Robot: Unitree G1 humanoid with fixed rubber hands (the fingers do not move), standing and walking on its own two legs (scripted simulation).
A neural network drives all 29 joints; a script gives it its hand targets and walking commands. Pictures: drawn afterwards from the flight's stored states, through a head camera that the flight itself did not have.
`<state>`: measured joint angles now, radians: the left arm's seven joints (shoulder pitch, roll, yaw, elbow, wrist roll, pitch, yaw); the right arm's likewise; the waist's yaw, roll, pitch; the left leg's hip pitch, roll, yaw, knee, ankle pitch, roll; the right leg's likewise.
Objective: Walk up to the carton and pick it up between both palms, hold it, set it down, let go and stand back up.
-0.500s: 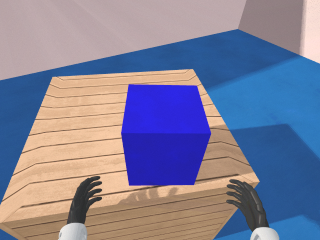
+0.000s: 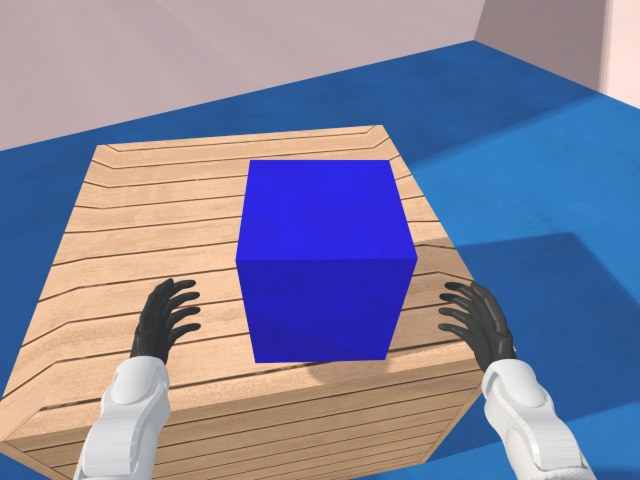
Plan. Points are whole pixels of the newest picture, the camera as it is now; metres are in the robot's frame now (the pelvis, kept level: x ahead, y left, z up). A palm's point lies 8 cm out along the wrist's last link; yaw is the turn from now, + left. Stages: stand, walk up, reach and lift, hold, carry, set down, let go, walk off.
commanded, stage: reach and lift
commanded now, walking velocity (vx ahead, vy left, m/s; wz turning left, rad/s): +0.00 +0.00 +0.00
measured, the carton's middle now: (320, 264) +0.43 +0.03 +0.02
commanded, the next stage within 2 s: none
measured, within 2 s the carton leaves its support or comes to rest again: neither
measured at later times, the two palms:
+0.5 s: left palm (156, 265) +0.34 +0.23 +0.12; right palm (490, 264) +0.36 -0.18 +0.11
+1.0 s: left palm (158, 204) +0.39 +0.23 +0.17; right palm (487, 202) +0.42 -0.18 +0.17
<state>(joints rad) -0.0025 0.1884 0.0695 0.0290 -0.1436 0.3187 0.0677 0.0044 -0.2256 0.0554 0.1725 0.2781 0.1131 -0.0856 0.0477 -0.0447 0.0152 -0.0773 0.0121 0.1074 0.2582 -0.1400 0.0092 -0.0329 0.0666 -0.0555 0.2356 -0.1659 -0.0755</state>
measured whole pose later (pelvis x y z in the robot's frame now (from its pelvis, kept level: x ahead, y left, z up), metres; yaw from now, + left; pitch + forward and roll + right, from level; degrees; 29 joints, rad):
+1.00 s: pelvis -0.02 +0.01 +0.00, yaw +0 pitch +5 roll +0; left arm -0.80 0.29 0.10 0.57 -0.22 0.53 0.11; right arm -0.90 -0.38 0.05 0.84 0.36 0.36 -0.06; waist 0.05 -0.01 -0.09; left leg -0.28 0.01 0.11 0.30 -0.12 0.03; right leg -0.24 0.06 -0.05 0.30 -0.15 -0.06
